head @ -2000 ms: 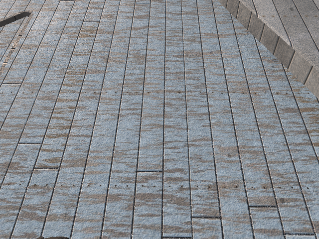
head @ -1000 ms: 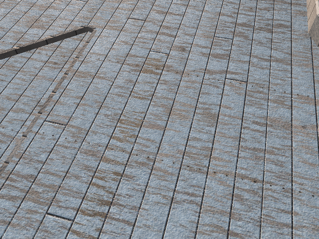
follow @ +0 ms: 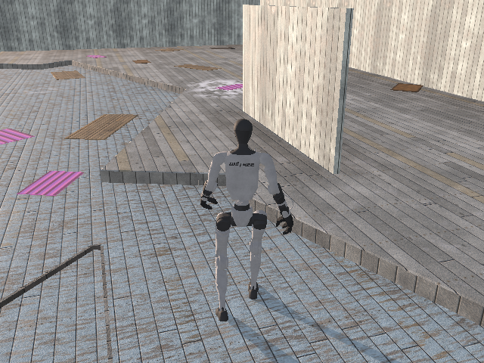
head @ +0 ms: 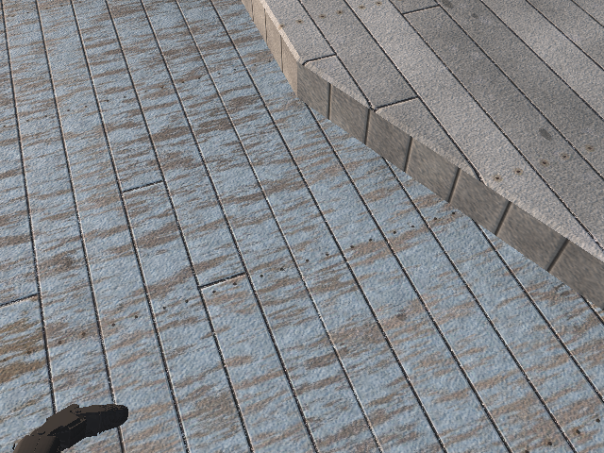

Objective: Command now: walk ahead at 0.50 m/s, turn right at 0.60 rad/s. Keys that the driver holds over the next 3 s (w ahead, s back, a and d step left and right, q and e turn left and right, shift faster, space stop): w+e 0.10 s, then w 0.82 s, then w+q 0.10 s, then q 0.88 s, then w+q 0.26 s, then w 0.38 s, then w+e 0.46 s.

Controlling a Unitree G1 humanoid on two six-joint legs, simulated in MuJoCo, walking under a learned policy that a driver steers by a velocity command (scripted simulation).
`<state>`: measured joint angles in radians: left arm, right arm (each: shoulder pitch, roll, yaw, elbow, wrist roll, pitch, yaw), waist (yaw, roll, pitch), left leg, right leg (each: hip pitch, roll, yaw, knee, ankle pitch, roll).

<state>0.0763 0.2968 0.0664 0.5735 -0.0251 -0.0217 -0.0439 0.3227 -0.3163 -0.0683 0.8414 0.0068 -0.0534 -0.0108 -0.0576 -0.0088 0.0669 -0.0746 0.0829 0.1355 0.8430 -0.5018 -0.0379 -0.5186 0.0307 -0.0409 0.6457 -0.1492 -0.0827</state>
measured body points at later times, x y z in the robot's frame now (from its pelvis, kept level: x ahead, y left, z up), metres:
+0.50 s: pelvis +0.29 +0.03 +0.01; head +0.32 +0.03 +0.46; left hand +0.36 +0.32 -0.11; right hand +0.46 -0.24 -0.06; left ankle +0.40 +0.12 -0.71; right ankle +0.12 -0.08 -0.68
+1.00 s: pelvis +0.56 -0.03 +0.01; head +0.60 -0.05 +0.46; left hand +0.84 +0.15 -0.05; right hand +0.49 -0.32 -0.12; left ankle +0.41 +0.12 -0.70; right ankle +0.66 -0.16 -0.72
